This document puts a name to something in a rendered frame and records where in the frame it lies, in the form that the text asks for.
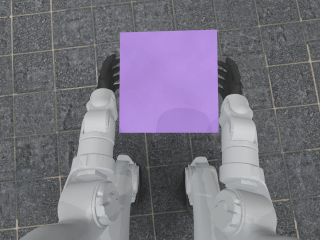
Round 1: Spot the carton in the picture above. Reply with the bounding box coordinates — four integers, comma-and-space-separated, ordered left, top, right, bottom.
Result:
119, 29, 219, 133

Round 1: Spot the robot left upper arm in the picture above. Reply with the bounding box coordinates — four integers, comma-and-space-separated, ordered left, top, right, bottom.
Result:
19, 179, 120, 240

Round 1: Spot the robot right upper arm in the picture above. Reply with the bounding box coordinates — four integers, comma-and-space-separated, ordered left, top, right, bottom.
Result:
211, 187, 301, 240

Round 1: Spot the robot left forearm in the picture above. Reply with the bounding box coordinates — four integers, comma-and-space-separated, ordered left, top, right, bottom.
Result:
57, 88, 118, 217

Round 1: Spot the right robot foot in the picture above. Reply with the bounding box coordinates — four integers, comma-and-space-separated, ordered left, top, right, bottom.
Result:
183, 166, 194, 215

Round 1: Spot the robot right forearm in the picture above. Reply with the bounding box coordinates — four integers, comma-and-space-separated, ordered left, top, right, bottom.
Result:
218, 94, 277, 223

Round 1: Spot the left robot hand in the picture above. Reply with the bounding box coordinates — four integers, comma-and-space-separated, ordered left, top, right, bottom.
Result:
97, 54, 120, 93

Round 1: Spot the robot left thigh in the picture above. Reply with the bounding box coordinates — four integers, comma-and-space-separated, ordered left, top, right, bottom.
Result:
98, 160, 139, 240

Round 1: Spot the right robot hand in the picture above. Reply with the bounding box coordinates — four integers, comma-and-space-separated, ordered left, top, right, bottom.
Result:
217, 57, 242, 101

